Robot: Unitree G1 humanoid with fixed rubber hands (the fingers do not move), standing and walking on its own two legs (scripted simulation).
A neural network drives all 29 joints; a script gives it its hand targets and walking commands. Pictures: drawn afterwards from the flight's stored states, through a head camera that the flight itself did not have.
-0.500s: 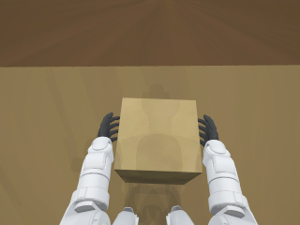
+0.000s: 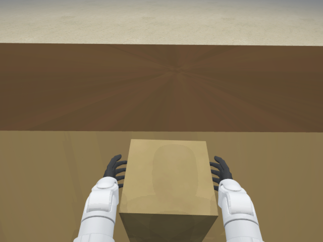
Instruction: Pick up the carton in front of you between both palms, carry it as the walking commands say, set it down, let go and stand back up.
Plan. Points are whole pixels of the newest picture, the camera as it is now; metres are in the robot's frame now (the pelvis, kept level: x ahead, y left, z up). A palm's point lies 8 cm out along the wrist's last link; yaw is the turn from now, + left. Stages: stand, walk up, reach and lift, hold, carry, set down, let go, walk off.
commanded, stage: reach and lift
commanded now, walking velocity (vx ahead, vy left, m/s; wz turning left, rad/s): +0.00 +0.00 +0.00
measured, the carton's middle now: (166, 193) +0.30 +0.00 -0.05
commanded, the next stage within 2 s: hold in 0.96 s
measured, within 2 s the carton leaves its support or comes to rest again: neither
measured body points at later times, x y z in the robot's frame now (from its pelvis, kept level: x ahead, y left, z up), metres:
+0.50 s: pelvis -0.01 +0.00 +0.00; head -0.03 +0.00 +0.45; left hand +0.30 +0.15 +0.02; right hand +0.30 -0.15 +0.02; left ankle +0.00 +0.13 -0.74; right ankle +0.01 -0.13 -0.74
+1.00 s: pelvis +0.00 +0.00 +0.01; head -0.04 +0.00 +0.45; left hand +0.30 +0.15 +0.04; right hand +0.30 -0.15 +0.04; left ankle +0.00 +0.13 -0.74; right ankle +0.01 -0.13 -0.74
